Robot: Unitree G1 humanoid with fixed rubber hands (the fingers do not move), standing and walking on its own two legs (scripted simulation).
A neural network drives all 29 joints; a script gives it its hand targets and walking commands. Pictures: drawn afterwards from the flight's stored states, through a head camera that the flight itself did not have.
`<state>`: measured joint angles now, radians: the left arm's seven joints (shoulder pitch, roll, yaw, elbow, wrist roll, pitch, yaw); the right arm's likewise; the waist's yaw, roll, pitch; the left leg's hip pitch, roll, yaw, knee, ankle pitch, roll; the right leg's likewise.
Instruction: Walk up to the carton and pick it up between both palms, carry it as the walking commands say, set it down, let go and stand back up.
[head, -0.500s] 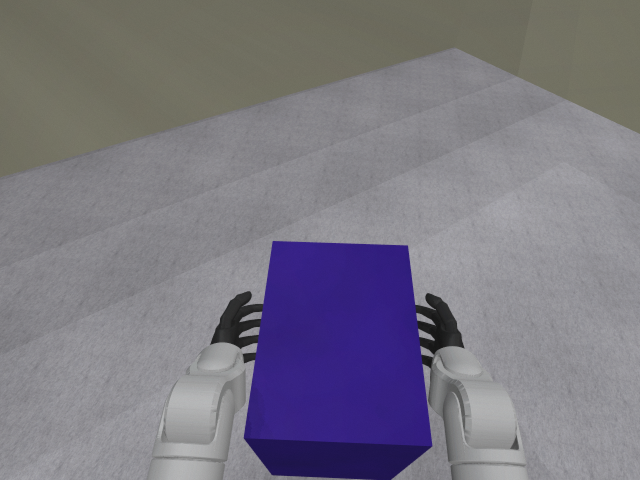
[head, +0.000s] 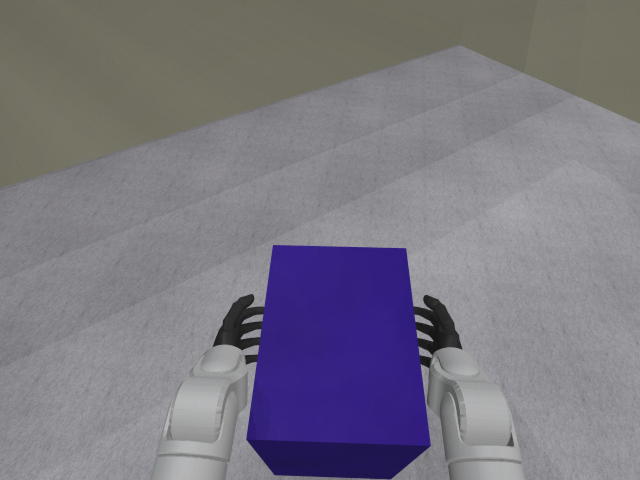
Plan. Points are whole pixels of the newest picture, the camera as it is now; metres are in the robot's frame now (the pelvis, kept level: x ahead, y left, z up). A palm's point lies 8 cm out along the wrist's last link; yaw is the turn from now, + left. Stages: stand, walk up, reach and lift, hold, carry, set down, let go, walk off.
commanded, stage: carry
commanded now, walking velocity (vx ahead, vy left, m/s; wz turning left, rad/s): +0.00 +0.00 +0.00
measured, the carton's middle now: (335, 369) +0.29 -0.01 -0.04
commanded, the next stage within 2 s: hold in 1.70 s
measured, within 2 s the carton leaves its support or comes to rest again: neither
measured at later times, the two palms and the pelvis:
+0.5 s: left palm (233, 370) +0.25 +0.12 +0.02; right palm (450, 368) +0.26 -0.14 +0.03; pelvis -0.01 -0.01 +0.00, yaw +0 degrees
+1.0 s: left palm (224, 408) +0.21 +0.12 +0.03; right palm (458, 403) +0.22 -0.14 +0.03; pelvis -0.06 -0.01 +0.00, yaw +0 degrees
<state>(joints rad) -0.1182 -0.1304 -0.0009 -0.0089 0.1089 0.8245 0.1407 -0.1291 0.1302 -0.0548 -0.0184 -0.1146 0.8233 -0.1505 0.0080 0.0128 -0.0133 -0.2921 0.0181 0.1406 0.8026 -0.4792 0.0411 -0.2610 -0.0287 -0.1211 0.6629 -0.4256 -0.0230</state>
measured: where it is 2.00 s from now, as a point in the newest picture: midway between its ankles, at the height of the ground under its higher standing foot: outside the picture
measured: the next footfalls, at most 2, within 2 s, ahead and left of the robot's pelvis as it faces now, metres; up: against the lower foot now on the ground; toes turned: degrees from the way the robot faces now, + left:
left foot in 0.04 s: +0.01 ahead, +0.06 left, +0.00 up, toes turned -7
